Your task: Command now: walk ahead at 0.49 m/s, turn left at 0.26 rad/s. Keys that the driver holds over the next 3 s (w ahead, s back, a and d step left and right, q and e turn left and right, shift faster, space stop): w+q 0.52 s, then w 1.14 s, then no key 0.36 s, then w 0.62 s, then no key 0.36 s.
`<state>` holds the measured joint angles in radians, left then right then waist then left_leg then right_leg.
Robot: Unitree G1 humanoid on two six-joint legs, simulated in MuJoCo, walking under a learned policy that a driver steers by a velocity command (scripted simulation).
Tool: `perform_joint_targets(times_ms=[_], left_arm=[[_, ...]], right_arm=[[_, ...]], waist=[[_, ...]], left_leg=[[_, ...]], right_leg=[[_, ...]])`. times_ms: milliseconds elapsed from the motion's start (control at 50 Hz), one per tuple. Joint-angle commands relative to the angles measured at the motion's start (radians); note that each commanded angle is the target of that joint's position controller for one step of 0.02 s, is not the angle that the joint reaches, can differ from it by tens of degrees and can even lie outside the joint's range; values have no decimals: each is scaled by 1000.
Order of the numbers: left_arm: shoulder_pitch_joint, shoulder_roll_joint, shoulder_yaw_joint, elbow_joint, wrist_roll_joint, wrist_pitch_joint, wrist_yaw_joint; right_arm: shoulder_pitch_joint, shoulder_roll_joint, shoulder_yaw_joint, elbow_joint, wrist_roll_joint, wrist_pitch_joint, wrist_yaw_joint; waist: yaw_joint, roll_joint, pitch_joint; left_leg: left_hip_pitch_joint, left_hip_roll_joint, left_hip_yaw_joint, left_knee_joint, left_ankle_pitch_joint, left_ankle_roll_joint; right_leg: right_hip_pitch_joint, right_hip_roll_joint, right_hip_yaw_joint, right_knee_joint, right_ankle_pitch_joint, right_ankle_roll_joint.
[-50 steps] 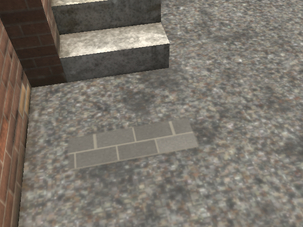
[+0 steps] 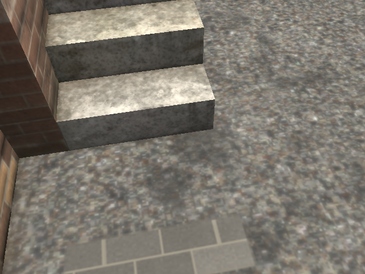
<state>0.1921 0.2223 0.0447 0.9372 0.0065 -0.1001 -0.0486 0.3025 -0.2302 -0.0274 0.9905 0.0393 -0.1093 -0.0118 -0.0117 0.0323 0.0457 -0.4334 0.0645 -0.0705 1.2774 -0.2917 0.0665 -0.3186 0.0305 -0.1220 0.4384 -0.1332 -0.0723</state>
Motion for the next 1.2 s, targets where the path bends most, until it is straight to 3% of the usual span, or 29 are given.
perform_joint_targets(times_ms=[20,80,160,240,340,400,440,460,480,500,520,540,560,580,600,660,740,840,920,960,980,1000,1020,1040,1060,1080,1120,1160,1200], left_arm=[[28,48,4,-1,7,-34,8],[67,86,10,29,14,-35,27],[97,105,7,40,22,-30,51],[149,133,8,52,11,-19,72],[215,158,17,65,0,23,79],[164,203,27,32,-6,42,90],[107,230,33,4,-12,49,93],[99,219,28,-20,-10,37,87],[189,51,-16,-70,9,-3,61],[103,129,-4,-106,-28,-60,38],[5,160,5,-146,-60,-80,30],[2,153,4,-143,-53,-79,33],[45,105,-11,-121,38,-31,40],[83,96,-14,-118,69,3,38],[107,102,-12,-112,85,25,32],[106,106,-14,-137,60,53,19],[-98,100,-20,-207,55,41,16],[-202,115,-17,-250,42,24,2],[-152,126,-10,-240,37,18,-2],[14,158,8,-186,40,9,18],[162,187,19,-142,54,-1,30],[286,295,45,-129,82,-10,41],[312,306,63,-102,60,4,39],[197,264,50,-128,33,11,38],[113,190,30,-145,11,8,38],[93,146,14,-144,23,8,40],[94,122,-1,-117,20,1,42],[111,142,2,-94,9,-13,39],[111,154,3,-78,1,-17,36]], right_arm=[[122,-42,-30,-14,10,34,-3],[41,-51,-46,-50,-5,61,-1],[-85,-54,-52,-102,-12,49,7],[-204,-37,-41,-156,-18,41,33],[-325,-13,-27,-250,-16,37,71],[-255,-54,-46,-278,-13,40,88],[-8,-153,-95,-236,-7,42,81],[138,-240,-131,-209,-12,51,55],[93,-333,-144,-242,-18,53,39],[138,-255,-118,-235,-37,44,41],[110,-187,-102,-236,-41,33,38],[27,-139,-87,-244,-32,24,44],[6,-156,-85,-199,-81,42,28],[-12,-137,-76,-209,-72,46,16],[-10,-135,-70,-206,-66,45,22],[42,-165,-76,-166,-47,19,34],[93,-166,-82,-133,-52,9,33],[126,-163,-85,-107,-55,-6,24],[104,-158,-71,-99,-54,-6,16],[88,-187,-71,-92,-65,0,15],[90,-171,-62,-93,-63,1,14],[160,-79,-33,-130,-22,-2,17],[186,-99,-37,-111,-9,-4,1],[111,-138,-42,-121,-41,2,-5],[61,-150,-42,-111,-52,3,0],[27,-114,-32,-118,-48,6,5],[18,-90,-22,-114,-74,28,13],[14,-78,-17,-109,-83,42,19],[-34,-70,-10,-120,-87,44,26]], waist=[[-27,-107,-59],[-26,-95,9],[5,-73,40],[50,-46,57],[85,-48,80],[15,-123,-5],[-127,-147,-143],[-189,-48,-224],[-51,232,-308],[-108,123,-429],[-106,67,-300],[-40,-54,-186],[16,-135,-89],[41,-123,-65],[45,-97,-67],[51,4,-79],[-30,21,-16],[-62,48,16],[-23,62,8],[51,53,-83],[113,22,-176],[117,-179,-321],[115,-319,-376],[61,-205,-248],[45,-109,-167],[33,-76,-107],[0,-105,-72],[-21,-116,-83],[-26,-130,-82]], left_leg=[[-89,76,-61,-12,78,27],[-220,74,-72,-74,175,16],[-324,47,-74,-280,350,-6],[-352,37,5,-472,424,-6],[-408,13,113,-594,297,17],[-186,-83,220,-606,152,66],[170,-149,212,-693,160,131],[457,-50,7,-767,161,188],[801,235,-595,-845,186,395],[856,283,-775,-972,131,427],[762,241,-605,-976,159,357],[584,198,-447,-987,267,304],[413,163,-304,-983,429,230],[303,124,-238,-1009,500,212],[240,101,-197,-1021,587,211],[222,83,-131,-1066,569,207],[305,69,-130,-1145,305,174],[427,98,-119,-1126,329,133],[469,124,-101,-1040,583,85],[488,88,-69,-816,819,58],[405,44,-34,-612,764,42],[91,-63,36,-263,426,-2],[-88,-194,63,-15,-189,-2],[-158,-105,-3,37,-137,24],[-134,-58,0,-3,-55,32],[-114,-23,9,-67,-27,32],[-36,-14,34,-140,-9,14],[-19,-28,60,-194,21,0],[-17,-22,88,-326,75,-15]], right_leg=[[108,-261,224,-302,86,-100],[100,-262,134,-337,119,-110],[151,-254,55,-344,177,-84],[272,-272,-16,-341,259,-60],[474,-319,-78,-226,464,-58],[470,-318,-127,-33,947,-40],[365,-289,-135,312,1013,-13],[135,-228,-130,625,669,31],[-336,21,-26,1042,-372,97],[-449,15,235,1122,-409,64],[-507,-45,252,1058,-329,29],[-470,-98,234,936,-255,23],[-370,-153,172,805,-198,39],[-274,-159,158,740,-200,64],[-212,-151,137,720,-194,83],[-207,-164,118,598,-117,108],[-310,-166,110,363,89,90],[-331,-137,111,185,171,57],[-188,-85,88,75,72,2],[3,-21,57,25,5,-27],[200,-54,90,19,17,-54],[531,-323,448,13,-4,-150],[585,-467,786,-149,51,-242],[472,-414,688,-164,3,-215],[343,-377,550,-175,64,-197],[266,-334,452,-198,157,-166],[169,-282,330,-229,340,-137],[163,-256,254,-225,492,-136],[159,-229,201,-236,472,-123]])
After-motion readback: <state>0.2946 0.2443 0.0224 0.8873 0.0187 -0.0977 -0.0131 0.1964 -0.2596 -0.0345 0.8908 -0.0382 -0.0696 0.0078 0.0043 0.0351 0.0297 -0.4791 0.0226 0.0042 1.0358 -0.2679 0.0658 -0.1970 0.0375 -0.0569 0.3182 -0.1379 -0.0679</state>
